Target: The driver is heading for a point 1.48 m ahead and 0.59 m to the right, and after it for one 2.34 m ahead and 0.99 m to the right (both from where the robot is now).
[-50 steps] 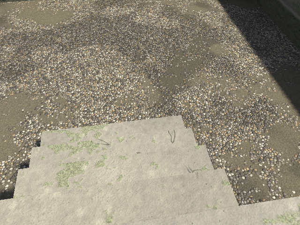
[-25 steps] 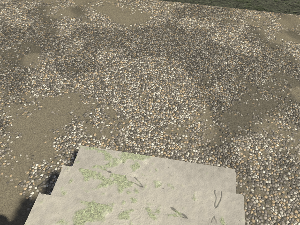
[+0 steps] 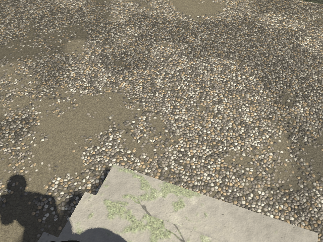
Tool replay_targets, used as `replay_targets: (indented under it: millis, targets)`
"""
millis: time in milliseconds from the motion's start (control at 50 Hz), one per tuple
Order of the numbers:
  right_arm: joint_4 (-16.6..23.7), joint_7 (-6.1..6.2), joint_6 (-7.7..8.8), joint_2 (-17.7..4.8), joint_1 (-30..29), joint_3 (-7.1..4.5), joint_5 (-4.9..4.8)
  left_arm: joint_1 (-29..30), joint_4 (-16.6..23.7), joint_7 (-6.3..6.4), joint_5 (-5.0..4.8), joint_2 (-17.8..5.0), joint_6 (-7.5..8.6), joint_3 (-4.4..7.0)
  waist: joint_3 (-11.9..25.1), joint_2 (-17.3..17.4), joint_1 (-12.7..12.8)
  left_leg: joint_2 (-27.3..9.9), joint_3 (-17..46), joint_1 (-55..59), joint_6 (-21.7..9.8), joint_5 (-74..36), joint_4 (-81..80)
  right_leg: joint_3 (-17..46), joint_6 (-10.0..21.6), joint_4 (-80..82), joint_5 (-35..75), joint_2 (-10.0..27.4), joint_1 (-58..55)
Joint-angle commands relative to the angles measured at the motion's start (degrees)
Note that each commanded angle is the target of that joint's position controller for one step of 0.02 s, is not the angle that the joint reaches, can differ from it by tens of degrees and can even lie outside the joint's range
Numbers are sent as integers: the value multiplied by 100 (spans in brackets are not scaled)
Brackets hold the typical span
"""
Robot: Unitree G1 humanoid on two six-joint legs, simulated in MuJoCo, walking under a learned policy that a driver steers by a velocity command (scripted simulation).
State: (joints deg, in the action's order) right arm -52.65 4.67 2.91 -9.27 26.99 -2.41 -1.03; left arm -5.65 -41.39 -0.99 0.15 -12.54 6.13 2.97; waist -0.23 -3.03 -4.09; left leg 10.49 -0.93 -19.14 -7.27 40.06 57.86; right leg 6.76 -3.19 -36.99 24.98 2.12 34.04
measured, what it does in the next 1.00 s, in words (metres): goes down, turning right: right foot 0.17 m lower, then left foot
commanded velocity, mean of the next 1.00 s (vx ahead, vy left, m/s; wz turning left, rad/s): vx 0.06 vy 0.00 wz -0.66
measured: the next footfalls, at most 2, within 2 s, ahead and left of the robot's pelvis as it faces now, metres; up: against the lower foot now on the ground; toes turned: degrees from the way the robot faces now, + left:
right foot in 0.08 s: +0.21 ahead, -0.12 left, -0.17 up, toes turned +2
left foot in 0.54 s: +0.30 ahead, +0.07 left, -0.17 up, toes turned -36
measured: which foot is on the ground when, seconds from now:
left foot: down 0.00-0.10, up 0.12-0.52, down 0.54-1.00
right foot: up 0.00-0.06, down 0.08-0.54, up 0.56-1.00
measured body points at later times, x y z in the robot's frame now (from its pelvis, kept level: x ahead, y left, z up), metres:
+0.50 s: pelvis +0.16 +0.01 -0.10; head +0.17 -0.02 +0.35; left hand +0.35 +0.23 -0.19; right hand +0.35 -0.27 -0.14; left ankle +0.28 +0.10 -0.79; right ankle +0.17 -0.12 -0.83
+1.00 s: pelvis +0.20 +0.03 -0.10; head +0.21 +0.03 +0.35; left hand +0.47 +0.05 -0.20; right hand +0.04 -0.18 -0.22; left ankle +0.27 +0.09 -0.83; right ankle +0.12 -0.11 -0.81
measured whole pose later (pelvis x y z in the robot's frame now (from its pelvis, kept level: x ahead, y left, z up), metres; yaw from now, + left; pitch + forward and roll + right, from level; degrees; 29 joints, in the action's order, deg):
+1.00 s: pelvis +0.20 +0.03 -0.10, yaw -44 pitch +1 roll +0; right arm -43.9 1.9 -4.5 -13.2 20.5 -0.6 -0.1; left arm -8.9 -35.6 -0.2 -0.4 -11.0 -4.6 0.1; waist 0.1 -1.8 -3.5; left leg -1.1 -7.6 -16.5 -3.4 16.5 32.0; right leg 4.0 -1.1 -41.9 -17.0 1.2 24.7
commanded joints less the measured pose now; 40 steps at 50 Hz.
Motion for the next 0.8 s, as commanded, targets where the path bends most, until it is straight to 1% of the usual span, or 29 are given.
replay_targets:
  millis: [20, 40, 60, 80, 100, 120, 140, 160, 180, 200, 220, 240, 260, 320, 360, 380, 420, 440, 460, 500, 520, 540, 560, 580, 600, 620, 660, 700, 800]
  targets:
    - [134, 215, 3, -595, 159, -108, -20, 314, 483, -149, -121, -141, -312, -32, 47, 720, -118, -1429, 809, -367, -174, -3593, -152, 97, 59, 1520, 782, 134, -1057]
    - [141, 227, -125, -615, 74, -151, 24, -96, 401, -229, -160, -361, -309, 56, 71, 858, 25, -1599, 872, -242, -238, -4223, 414, -8, 113, 1430, 447, 137, -1053]
    - [284, 218, -227, -629, -97, -147, 57, -781, 200, -320, -69, -514, -316, 121, 196, 786, 309, -1730, 726, -39, -213, -4852, 1007, -302, 210, 1539, 121, 16, -1157]
    - [468, 152, -218, -591, -584, -119, 8, -1994, -236, -351, 20, -592, -284, 209, 394, 476, 929, -1518, 244, -478, -33, -4981, 2190, -605, 436, 1942, 649, -116, -2373]
    - [730, -57, -113, -717, -635, -169, 114, -2674, -331, -294, 155, -944, -332, 316, 930, -1084, 1137, -372, -302, -2423, 856, -2642, 5203, 534, 1338, 706, 3280, 424, -4739]
    - [989, -202, 19, -764, -152, -69, 159, -2500, -283, -288, 93, -1270, -361, 285, 1663, -1938, 847, 50, 280, -4313, 1327, 985, 6987, 2388, 2436, 249, 4441, 1323, -6380]
    - [1265, -252, 25, -823, -636, 14, 115, -2366, -170, -174, 31, -1234, -484, 254, 2248, -1551, 985, -188, 764, -4851, 1337, 1021, 7553, 2768, 2711, 370, 3763, 1577, -6820]
    - [1437, -231, -59, -776, -1275, 14, 166, -2189, -125, -57, -22, -986, -637, 158, 1877, -378, 988, -407, 716, -5021, 1266, 841, 7430, 2469, 2599, 495, 2963, 1408, -6114]
    - [1866, -124, -150, -560, -1560, 141, -86, -1788, -102, 82, 56, -1584, -720, 303, 1825, -61, 697, -566, 1018, -5279, 1174, 62, 7132, 3833, 3000, 1119, 25, 2109, -5336]
    - [1797, -7, -346, -684, -1895, 83, 10, -1486, 65, 165, 151, -1114, -798, 143, 1102, 778, 568, -750, 1091, -4906, 1142, -492, 6230, 3967, 2774, 1516, -1461, 2003, -3779]
    - [1865, 20, -520, -657, -2092, 38, 127, -1157, 211, 190, 214, -756, -888, -24, 561, 893, 394, -657, 940, -4281, 1077, -774, 6082, 3573, 2475, 1578, -2106, 1542, -2391]
    - [1855, 23, -610, -473, -1989, 37, 193, -920, 395, 172, 233, -935, -911, -33, 324, 685, 245, -559, 626, -3776, 1032, -882, 5945, 3096, 2230, 1584, -2138, 1029, -1389]
    - [1936, 19, -618, -738, -1985, -64, 207, -1124, 473, 232, 130, -1000, -838, -59, 123, 594, 269, -525, 637, -3721, 1054, -1954, 5242, 2500, 1958, 1430, -2203, 370, -1080]
    - [2601, -21, -587, -205, -2918, 129, 333, -1412, 517, 552, -22, -701, -906, -223, 382, -112, 457, -303, 474, -3583, 1311, -3135, 3832, 2244, 1835, 928, -1308, -172, -1260]
    - [2894, -108, -566, -3, -3424, 224, 378, -1422, 609, 690, -122, -686, -1140, -132, 753, -318, 618, -188, 428, -2669, 1414, -3446, 1322, 2208, 1502, 1181, -2093, -418, -1660]
    - [2969, -168, -506, -1, -3577, 199, 304, -1368, 668, 721, -108, -778, -1230, -42, 968, -605, 648, -109, 388, -1970, 1461, -3366, 683, 2308, 1415, 1329, -2335, -388, -1639]
    - [2885, -282, -446, -262, -3410, 102, 125, -977, 926, 697, -103, -1157, -1308, 128, 965, -973, 525, -140, 601, -1286, 1416, -2981, -56, 2666, 1376, 1515, -3031, -209, -1771]
    - [2696, -361, -328, -621, -3117, 8, 160, -447, 1211, 708, -35, -1239, -1247, 147, 1043, -999, 344, -301, 758, -556, 1396, -4165, 590, 2873, 1414, 1249, -2509, -23, -1342]
    - [2614, -385, -307, -701, -2972, -19, 174, -127, 1366, 683, -93, -1163, -1242, 143, 915, -1023, 248, -412, 868, -331, 1331, -3989, 57, 2959, 1385, 1116, -2265, -7, -1308]
    - [2603, -373, -378, -422, -2990, 19, 145, -903, 1243, 601, -270, -837, -1276, 95, 299, -1121, 518, -601, 1091, 162, 1080, -2637, -2816, 3457, 1194, 1495, -3316, -229, -1765]
    - [2341, -373, -376, -519, -2394, -66, 156, -920, 1217, 556, -211, -799, -1217, 70, 288, -1038, 291, -845, 1044, 1192, 876, -2839, -3593, 3460, 1083, 1057, -4114, -347, -1313]
    - [2135, -468, -336, -783, -1984, -171, 129, -1212, 1141, 442, -171, -232, -1169, -21, 1011, 199, 463, -1586, 1655, 2222, 538, -3903, -3420, 2725, 882, -825, -5821, -1204, -805]
    - [2028, -482, -411, -1088, -1350, -187, 284, -1518, 1182, 419, -161, -124, -1143, -47, 1180, 1407, 582, -2766, 2464, 3144, 34, -7104, -2583, 2105, 620, -2587, -7191, -1970, 984]
    - [1916, -516, -357, -1390, -1278, -338, 360, -1557, 1325, 327, -305, -744, -978, 201, 1279, 2021, 738, -3769, 4024, 2726, -717, -6039, -3648, 1924, 306, -3591, -7102, -1667, 1752]
    - [1937, -538, -279, -1044, -1666, -272, 244, -1060, 1169, 384, -280, -1377, -972, 406, 391, 1622, 696, -3409, 3492, 1998, -906, -4935, -3983, 1287, 35, -4454, -6290, -1203, 2177]
    - [2027, -509, -295, -757, -2116, -173, 196, -996, 1049, 457, -237, -1592, -1092, 496, 128, 1338, 788, -2923, 2663, 1430, -814, -4077, -4095, 1000, -36, -4916, -5700, -967, 1991]
    - [2153, -377, -413, -652, -2700, -55, 166, -1042, 963, 476, -144, -1432, -1311, 451, -98, 865, 948, -2327, 1573, 242, -640, -3720, -4203, 448, -153, -5887, -4835, -896, 1310]
    - [2024, -231, -496, -748, -2398, 9, 197, -893, 1142, 431, -135, -1179, -1376, 331, -155, 683, 865, -2138, 992, 188, -537, -3602, -4043, 76, -281, -6428, -4321, -823, 1564]
    - [1666, -61, -601, -1229, -1452, -29, 251, -447, 1496, 317, -148, -816, -1353, 97, 159, 1005, 579, -2352, 637, 993, -561, -2894, -3826, -211, -400, -4984, -3682, -431, 2018]
Over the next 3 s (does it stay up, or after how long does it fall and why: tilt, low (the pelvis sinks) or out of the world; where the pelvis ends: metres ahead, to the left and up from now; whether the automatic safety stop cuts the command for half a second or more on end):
stays up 1.24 -0.53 -0.62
